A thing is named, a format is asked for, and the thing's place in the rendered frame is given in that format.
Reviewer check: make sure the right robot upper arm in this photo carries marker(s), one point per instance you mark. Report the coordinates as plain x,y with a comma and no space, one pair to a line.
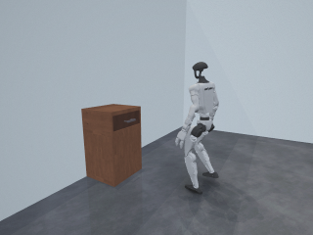
215,97

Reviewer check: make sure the robot head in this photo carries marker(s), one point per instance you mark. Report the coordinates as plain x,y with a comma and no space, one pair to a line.
200,66

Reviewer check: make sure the left robot forearm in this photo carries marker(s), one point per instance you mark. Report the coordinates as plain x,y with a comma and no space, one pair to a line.
189,119

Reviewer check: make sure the robot left hand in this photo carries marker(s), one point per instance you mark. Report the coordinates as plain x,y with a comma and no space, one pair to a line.
182,135

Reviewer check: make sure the right robot foot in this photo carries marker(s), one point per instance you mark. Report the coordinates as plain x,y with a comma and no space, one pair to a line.
213,175

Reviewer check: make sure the handle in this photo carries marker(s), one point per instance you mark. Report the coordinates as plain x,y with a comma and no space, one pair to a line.
133,119

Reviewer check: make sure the cabinet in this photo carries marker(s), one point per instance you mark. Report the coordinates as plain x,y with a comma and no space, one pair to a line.
111,156

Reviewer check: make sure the left robot upper arm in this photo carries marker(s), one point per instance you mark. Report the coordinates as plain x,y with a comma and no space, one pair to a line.
194,92

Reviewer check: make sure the drawer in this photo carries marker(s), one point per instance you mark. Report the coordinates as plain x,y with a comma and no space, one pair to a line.
118,121

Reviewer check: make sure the right robot forearm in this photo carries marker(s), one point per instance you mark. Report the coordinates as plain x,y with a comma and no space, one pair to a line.
212,114

